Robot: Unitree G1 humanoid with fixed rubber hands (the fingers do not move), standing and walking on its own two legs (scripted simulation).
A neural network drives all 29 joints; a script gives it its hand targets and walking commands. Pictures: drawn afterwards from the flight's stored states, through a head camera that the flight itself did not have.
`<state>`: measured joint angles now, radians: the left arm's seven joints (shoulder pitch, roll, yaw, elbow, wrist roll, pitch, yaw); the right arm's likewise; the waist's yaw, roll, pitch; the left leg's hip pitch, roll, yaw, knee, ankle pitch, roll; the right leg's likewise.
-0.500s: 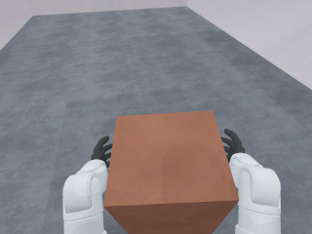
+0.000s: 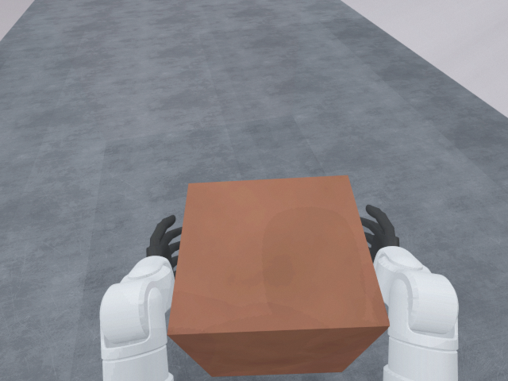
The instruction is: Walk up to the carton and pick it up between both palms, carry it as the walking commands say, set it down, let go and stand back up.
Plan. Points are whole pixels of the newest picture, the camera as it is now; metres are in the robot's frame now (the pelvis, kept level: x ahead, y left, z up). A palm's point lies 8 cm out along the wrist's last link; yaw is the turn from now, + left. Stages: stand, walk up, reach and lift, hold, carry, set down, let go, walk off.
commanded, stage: carry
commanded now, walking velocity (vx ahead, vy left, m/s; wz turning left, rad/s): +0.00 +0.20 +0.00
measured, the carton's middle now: (272, 286) +0.25 +0.00 +0.02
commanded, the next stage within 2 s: none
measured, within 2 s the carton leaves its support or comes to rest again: neither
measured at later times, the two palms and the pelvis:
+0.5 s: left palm (140, 273) +0.25 +0.18 +0.08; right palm (364, 260) +0.25 -0.13 +0.10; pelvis -0.01 +0.03 +0.00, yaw +0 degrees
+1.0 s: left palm (106, 294) +0.22 +0.22 +0.08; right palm (341, 281) +0.22 -0.09 +0.10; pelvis -0.04 +0.07 +0.00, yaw +0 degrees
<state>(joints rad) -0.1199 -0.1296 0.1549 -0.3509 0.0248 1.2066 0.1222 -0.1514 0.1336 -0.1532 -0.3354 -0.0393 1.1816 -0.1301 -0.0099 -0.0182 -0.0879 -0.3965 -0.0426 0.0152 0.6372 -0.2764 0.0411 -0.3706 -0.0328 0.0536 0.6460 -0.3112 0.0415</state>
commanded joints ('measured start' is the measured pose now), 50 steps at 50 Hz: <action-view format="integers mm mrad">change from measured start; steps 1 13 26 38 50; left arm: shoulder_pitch -458 -454 -432 -415 -418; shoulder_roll -815 -842 -807 -824 -820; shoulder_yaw -712 -754 -764 -716 -774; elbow -215 -276 -323 -262 -369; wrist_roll -275 -281 -275 -273 -283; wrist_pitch -37 -39 -39 -38 -51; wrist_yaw -132 -128 -119 -125 -113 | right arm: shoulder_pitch -382 -375 -306 -389 -282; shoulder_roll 850 859 828 834 852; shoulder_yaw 721 722 711 741 722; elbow -172 -201 -202 -254 -231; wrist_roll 289 299 292 296 307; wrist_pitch -5 -11 -14 -5 -20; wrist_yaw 149 156 154 142 147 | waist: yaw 19 27 4 31 6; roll -180 153 272 -297 310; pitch -300 -263 -270 -249 -284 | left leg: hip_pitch -80 213 258 -193 349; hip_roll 52 216 308 52 362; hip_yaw -4 -97 -267 0 -234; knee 123 -145 -249 219 -213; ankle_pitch -34 435 411 -201 697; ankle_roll -33 87 135 -51 118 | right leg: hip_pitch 211 -35 -148 254 -225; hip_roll -318 -27 7 -438 -23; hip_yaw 268 -133 -145 378 -175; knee -194 -44 192 -283 349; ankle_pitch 545 -6 -212 423 -337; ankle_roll -142 -12 4 -206 27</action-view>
